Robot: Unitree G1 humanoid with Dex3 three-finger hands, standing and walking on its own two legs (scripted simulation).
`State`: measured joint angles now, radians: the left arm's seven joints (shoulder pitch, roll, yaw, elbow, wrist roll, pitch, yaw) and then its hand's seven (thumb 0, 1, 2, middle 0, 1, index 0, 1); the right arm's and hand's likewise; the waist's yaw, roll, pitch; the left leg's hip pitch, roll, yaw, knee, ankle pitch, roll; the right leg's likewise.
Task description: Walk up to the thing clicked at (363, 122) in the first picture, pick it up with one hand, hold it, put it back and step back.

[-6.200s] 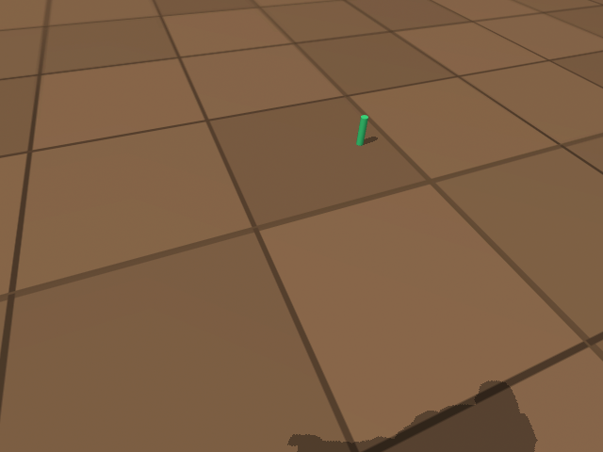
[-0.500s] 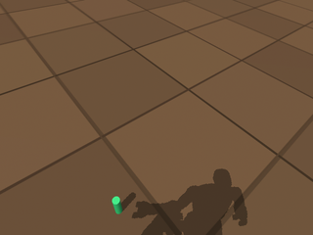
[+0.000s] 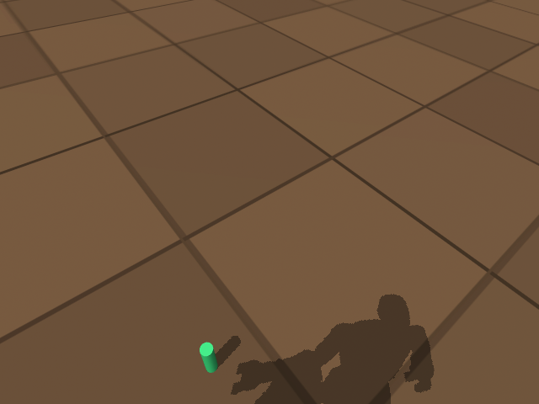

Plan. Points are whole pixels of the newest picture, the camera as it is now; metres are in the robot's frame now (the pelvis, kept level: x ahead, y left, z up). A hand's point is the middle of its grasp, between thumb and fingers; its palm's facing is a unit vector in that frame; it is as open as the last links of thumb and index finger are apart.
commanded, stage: walk up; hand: left
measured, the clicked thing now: (209, 358) +0.41 +0.18 -0.69
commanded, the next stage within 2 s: none
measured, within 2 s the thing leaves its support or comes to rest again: neither
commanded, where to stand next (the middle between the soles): +0.09 -0.01 m, yaw +0 degrees
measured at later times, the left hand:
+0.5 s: hand out of the picture +0.08 +0.26 -0.16, palm faces -0.03 -0.93 -0.36, open 7.4 cm
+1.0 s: hand out of the picture +0.15 +0.26 -0.17, palm faces -0.01 -0.93 -0.36, open 7.4 cm
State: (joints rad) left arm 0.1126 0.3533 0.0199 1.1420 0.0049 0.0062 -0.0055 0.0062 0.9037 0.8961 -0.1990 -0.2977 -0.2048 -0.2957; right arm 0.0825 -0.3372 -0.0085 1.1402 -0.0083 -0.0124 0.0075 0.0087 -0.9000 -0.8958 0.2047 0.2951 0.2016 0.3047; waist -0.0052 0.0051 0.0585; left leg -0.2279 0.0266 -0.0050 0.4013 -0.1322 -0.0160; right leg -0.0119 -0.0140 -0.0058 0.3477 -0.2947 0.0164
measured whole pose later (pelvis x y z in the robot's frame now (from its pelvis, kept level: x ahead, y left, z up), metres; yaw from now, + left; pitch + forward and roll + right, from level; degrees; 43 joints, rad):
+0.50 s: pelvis +0.02 -0.01 -0.01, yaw -1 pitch -1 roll +1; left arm 0.19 0.38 0.05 1.07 0.03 -0.01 -0.03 0.01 0.90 0.90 -0.20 -0.30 -0.21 -0.30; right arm 0.16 -0.36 -0.05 1.06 -0.03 -0.01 0.04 0.01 -0.90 -0.90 0.21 0.30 0.20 0.30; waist -0.01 -0.02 0.03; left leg -0.25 0.01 0.00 0.48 -0.20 0.01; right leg -0.08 -0.02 0.00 0.50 -0.41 -0.05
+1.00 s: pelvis +0.08 +0.00 -0.02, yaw -1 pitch -4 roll +0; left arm 0.20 0.36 0.03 0.92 -0.03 0.03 0.01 0.00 0.90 0.90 -0.20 -0.30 -0.21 -0.30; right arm 0.04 -0.32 -0.04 0.88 -0.01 0.03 0.00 0.01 -0.90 -0.90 0.21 0.30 0.20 0.30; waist 0.01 -0.01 0.18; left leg -0.36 -0.01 0.07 0.53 -0.10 0.06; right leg -0.33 0.02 0.06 1.03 -0.57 -0.02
